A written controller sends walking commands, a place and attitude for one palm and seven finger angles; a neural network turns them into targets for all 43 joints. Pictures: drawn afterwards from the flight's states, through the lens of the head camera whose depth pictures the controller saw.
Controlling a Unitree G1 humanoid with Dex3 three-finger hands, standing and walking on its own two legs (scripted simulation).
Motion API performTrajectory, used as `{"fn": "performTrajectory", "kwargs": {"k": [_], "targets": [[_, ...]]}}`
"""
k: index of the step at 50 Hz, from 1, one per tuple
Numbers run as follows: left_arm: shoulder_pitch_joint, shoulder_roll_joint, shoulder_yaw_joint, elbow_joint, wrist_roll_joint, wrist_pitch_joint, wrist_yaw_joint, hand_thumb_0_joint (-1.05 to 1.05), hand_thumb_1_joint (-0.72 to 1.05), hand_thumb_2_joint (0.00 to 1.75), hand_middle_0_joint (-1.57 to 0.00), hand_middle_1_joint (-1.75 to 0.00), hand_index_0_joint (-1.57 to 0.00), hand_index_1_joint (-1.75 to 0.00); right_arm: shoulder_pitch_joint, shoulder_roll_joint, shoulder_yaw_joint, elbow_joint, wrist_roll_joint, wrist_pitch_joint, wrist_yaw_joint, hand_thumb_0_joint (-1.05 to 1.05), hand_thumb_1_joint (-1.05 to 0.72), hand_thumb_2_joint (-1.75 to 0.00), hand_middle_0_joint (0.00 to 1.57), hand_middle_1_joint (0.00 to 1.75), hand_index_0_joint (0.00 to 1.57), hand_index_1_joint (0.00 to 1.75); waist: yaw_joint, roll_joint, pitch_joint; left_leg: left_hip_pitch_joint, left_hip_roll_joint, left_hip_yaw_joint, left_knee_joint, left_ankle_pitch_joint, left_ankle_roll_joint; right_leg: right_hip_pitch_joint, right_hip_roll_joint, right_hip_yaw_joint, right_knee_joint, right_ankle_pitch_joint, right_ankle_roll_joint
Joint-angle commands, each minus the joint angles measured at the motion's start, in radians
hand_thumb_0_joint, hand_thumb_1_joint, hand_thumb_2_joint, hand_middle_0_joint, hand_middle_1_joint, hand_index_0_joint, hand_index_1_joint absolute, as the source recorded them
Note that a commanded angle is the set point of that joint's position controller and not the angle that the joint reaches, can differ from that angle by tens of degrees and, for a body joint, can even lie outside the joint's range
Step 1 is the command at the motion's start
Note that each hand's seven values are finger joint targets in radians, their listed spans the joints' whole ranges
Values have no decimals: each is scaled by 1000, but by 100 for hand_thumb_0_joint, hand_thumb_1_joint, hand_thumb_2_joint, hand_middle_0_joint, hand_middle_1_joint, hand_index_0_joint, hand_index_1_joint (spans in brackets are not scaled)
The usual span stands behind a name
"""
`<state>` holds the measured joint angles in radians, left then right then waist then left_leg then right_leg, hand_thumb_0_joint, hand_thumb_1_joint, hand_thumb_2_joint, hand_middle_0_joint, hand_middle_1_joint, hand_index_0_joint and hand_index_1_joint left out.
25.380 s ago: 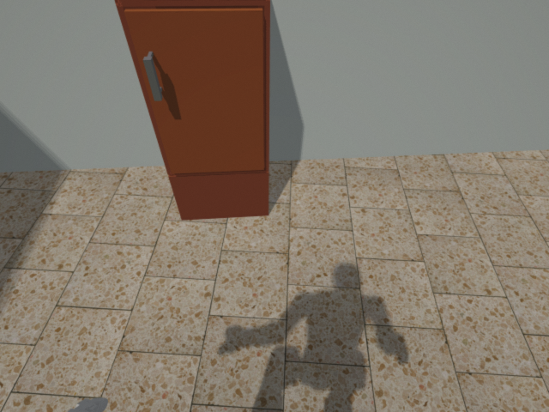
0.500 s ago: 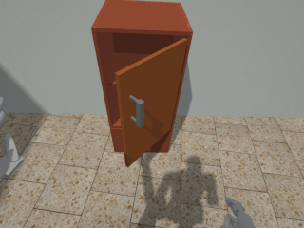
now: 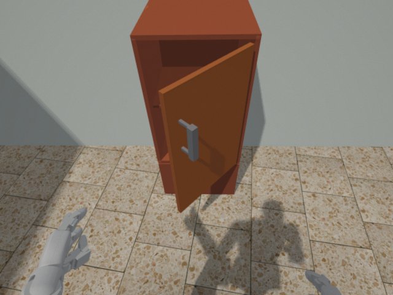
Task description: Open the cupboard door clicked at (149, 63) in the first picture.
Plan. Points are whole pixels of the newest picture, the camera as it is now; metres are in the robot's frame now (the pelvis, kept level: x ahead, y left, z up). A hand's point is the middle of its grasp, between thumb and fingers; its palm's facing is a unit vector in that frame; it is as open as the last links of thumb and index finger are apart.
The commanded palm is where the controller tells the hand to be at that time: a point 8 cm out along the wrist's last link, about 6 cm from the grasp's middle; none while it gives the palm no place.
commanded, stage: let the arm hang, fingers relaxed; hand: left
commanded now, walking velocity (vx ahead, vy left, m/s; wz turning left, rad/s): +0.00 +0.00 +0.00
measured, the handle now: (188, 140) +0.53 +0.06 -0.02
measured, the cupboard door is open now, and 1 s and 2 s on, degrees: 47 47 47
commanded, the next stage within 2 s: look to check the result in 0.96 s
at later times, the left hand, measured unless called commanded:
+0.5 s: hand out of the picture -0.09 +0.17 -0.16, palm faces +0.05 -0.97 -0.22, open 7.4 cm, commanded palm none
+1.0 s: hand out of the picture +0.01 +0.14 -0.17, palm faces +0.06 -0.99 -0.16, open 7.4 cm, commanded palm none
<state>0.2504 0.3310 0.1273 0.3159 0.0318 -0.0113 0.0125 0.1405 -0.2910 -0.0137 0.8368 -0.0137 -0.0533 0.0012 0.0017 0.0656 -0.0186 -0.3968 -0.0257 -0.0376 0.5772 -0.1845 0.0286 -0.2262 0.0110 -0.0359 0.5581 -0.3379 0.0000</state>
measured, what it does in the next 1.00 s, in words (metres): stands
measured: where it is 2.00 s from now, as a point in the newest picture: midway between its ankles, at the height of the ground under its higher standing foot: outside the picture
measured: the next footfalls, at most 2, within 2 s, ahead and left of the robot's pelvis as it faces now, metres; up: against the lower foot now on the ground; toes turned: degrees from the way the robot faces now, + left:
none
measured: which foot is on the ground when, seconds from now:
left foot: down 0.00-1.00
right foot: down 0.00-1.00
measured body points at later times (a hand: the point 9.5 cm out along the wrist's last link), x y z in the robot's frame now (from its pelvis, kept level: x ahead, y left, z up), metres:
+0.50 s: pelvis +0.01 +0.00 +0.01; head +0.03 -0.01 +0.46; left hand -0.09 +0.22 -0.14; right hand -0.02 -0.21 -0.16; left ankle +0.07 +0.10 -0.73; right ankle -0.03 -0.12 -0.73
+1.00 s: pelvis +0.02 -0.01 +0.01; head +0.03 -0.01 +0.46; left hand +0.01 +0.20 -0.16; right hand +0.00 -0.22 -0.15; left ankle +0.07 +0.10 -0.73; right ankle -0.03 -0.12 -0.73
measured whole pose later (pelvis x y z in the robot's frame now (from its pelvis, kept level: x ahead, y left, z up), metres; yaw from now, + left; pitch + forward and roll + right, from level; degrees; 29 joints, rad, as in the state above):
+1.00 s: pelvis +0.02 -0.01 +0.01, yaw +0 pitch -2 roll +0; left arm 0.30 0.12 0.02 1.13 0.01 0.00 0.04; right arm 0.30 -0.11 0.00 1.14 -0.02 0.01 -0.04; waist -0.01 0.00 0.04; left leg -0.27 -0.02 -0.05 0.47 -0.17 0.01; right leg -0.09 0.01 -0.04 0.44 -0.32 -0.02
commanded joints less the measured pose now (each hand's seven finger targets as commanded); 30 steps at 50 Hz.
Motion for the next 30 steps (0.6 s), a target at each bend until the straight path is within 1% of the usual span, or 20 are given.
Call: {"fn": "performTrajectory", "kwargs": {"k": [1, 2, 3, 4, 5, 6, 8, 9, 10, 11, 12, 15, 16, 19, 20, 23, 26, 30], "targets": [[5, 48, -50, 247, -3, 12, -4, 0, 90, 90, -20, -30, -20, -30, 5, -96, -28, -31, -13, 21, -10, 0, -90, -90, 20, 30, 20, 30, -6, -189, -19, 95, 83, -102, -60, 182, 20, -19, -114, 104, -104, 176, -67], [-2, 37, -62, 312, -8, 19, 1, 0, 90, 90, -20, -30, -20, -30, 11, -73, -17, -7, -17, 33, -11, 0, -90, -90, 20, 30, 20, 30, -8, -122, 1, 96, 84, -99, -89, 173, 16, -11, -110, 100, -110, 157, -61], [-2, 31, -71, 373, -11, 23, 5, 0, 90, 90, -20, -30, -20, -30, 15, -63, -10, 14, -19, 42, -13, 0, -90, -90, 20, 30, 20, 30, -5, -48, 7, 99, 87, -106, -119, 159, 15, 5, -99, 97, -114, 131, -53], [5, 30, -77, 432, -14, 25, 6, 0, 90, 90, -20, -30, -20, -30, 17, -56, -5, 36, -18, 47, -15, 0, -90, -90, 20, 30, 20, 30, -1, 11, 19, 96, 90, -118, -148, 123, 17, 16, -90, 95, -125, 91, -48], [18, 27, -81, 486, -17, 25, 7, 0, 90, 90, -20, -30, -20, -30, 21, -52, -2, 56, -16, 51, -18, 0, -90, -90, 20, 30, 20, 30, 2, 51, 21, 98, 93, -125, -173, 78, 18, 26, -84, 98, -140, 59, -47], [30, 32, -83, 530, -17, 24, 7, 0, 90, 90, -20, -30, -20, -30, 28, -52, -1, 72, -13, 56, -20, 0, -90, -90, 20, 30, 20, 30, 6, 54, 38, 93, 92, -134, -183, 42, 17, 30, -80, 96, -160, 37, -48], [59, -4, -82, 611, -20, 23, 7, 0, 90, 90, -20, -30, -20, -30, 56, -28, -2, 110, -13, 60, -28, 0, -90, -90, 20, 30, 20, 30, 2, 91, 31, 110, 86, -130, -203, -34, 14, 31, -82, 99, -187, 13, -55], [74, -20, -79, 642, -21, 22, 8, 0, 90, 90, -20, -30, -20, -30, 72, -18, -4, 129, -14, 62, -31, 0, -90, -90, 20, 30, 20, 30, 1, 138, 20, 120, 89, -130, -210, -50, 14, 39, -81, 97, -191, 19, -59], [87, -20, -83, 670, -23, 21, 7, 0, 90, 90, -20, -30, -20, -30, 87, -10, -3, 145, -11, 64, -33, 0, -90, -90, 20, 30, 20, 30, 1, 140, 15, 127, 91, -136, -220, -65, 15, 46, -79, 89, -194, 23, -61], [96, -28, -85, 693, -22, 19, 8, 0, 90, 90, -20, -30, -20, -30, 101, -9, -6, 154, -8, 66, -36, 0, -90, -90, 20, 30, 20, 30, 2, 85, 17, 137, 95, -137, -218, -71, 17, 46, -75, 82, -206, 22, -59], [105, -42, -91, 718, -23, 19, 8, 0, 90, 90, -20, -30, -20, -30, 119, -4, -8, 169, -7, 68, -38, 0, -90, -90, 20, 30, 20, 30, -4, 52, 25, 144, 95, -134, -219, -85, 16, 33, -78, 81, -215, 12, -59], [131, -63, -100, 768, -25, 16, 11, 0, 90, 90, -20, -30, -20, -30, 161, 13, -11, 207, -4, 69, -41, 0, -90, -90, 20, 30, 20, 30, -9, 12, 46, 166, 101, -131, -226, -67, 19, 13, -80, 69, -222, 23, -57], [142, -68, -101, 781, -25, 15, 13, 0, 90, 90, -20, -30, -20, -30, 170, 13, -12, 212, -2, 70, -43, 0, -90, -90, 20, 30, 20, 30, -9, -11, 50, 176, 103, -128, -224, -63, 21, 8, -75, 68, -224, 21, -57], [163, -85, -105, 811, -25, 17, 18, 0, 90, 90, -20, -30, -20, -30, 198, 34, -11, 238, -2, 71, -45, 0, -90, -90, 20, 30, 20, 30, -10, -42, 83, 164, 103, -131, -236, -70, 24, -3, -77, 63, -221, 16, -55], [175, -92, -107, 817, -25, 16, 20, 0, 90, 90, -20, -30, -20, -30, 201, 41, -10, 244, -2, 71, -45, 0, -90, -90, 20, 30, 20, 30, -8, -62, 90, 164, 103, -124, -232, -63, 24, -4, -78, 64, -224, 18, -54], [192, -100, -108, 832, -25, 16, 23, 0, 90, 90, -20, -30, -20, -30, 212, 60, -10, 256, -3, 74, -44, 0, -90, -90, 20, 30, 20, 30, -9, -76, 109, 162, 95, -113, -233, -85, 22, -28, -81, 67, -226, -20, -55], [205, -111, -107, 837, -25, 12, 27, 0, 90, 90, -20, -30, -20, -30, 217, 73, -11, 264, -3, 73, -43, 0, -90, -90, 20, 30, 20, 30, -8, -99, 105, 175, 90, -92, -216, -50, 21, -33, -83, 71, -228, -15, -56], [198, -123, -107, 835, -26, 10, 32, 0, 90, 90, -20, -30, -20, -30, 224, 96, -6, 284, -5, 68, -42, 0, -90, -90, 20, 30, 20, 30, -9, -104, 131, 169, 83, -77, -203, 3, 18, -38, -93, 74, -228, 7, -55]]}}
